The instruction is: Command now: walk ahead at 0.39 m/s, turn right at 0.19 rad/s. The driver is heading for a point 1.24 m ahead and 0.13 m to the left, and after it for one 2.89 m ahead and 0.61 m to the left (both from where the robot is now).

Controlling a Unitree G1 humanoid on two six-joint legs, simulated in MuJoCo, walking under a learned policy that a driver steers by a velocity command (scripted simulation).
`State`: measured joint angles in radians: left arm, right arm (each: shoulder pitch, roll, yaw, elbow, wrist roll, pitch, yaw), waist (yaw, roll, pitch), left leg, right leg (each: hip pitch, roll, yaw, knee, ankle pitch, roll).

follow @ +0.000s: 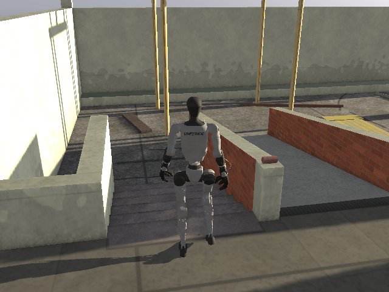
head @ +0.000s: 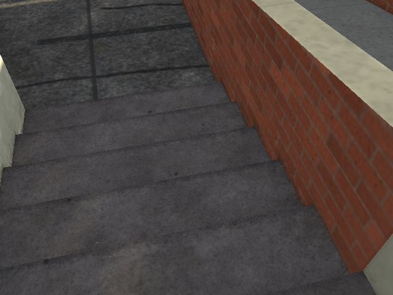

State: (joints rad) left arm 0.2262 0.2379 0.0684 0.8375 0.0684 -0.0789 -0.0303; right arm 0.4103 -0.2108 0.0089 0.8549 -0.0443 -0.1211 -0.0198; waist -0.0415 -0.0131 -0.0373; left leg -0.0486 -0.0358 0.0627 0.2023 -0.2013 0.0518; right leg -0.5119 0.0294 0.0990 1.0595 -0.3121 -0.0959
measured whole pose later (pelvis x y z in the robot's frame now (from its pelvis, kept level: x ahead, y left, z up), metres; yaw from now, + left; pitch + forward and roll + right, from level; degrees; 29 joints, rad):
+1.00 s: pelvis +0.31 +0.02 +0.00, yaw +13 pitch +2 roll -2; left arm 0.11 0.29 0.07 0.75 0.05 -0.07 0.05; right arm 0.21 -0.28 -0.08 0.81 -0.03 -0.12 0.02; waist 0.01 0.00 0.02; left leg -0.22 -0.02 0.01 0.35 -0.16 0.08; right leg -0.45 -0.01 0.01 1.02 -0.53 0.05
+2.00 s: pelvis +0.64 +0.13 -0.12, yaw +14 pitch +1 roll -2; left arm 0.50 0.20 -0.01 1.04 0.07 -0.10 -0.09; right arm 0.19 -0.24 -0.03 0.87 -0.08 -0.08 0.05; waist 0.05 0.02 0.01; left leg -0.35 0.00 0.05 0.57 -0.24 0.07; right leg -0.24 0.04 0.07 1.46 -0.57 -0.05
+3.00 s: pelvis +1.32 +0.20 -0.33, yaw -1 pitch -1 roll +0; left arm 0.42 0.21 0.00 0.97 0.08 -0.09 -0.10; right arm 0.24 -0.26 -0.03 0.95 -0.08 -0.12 0.05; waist 0.00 0.00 0.04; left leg -0.36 -0.06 0.03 0.62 -0.28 0.08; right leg -0.29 0.05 0.05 1.56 -0.66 0.02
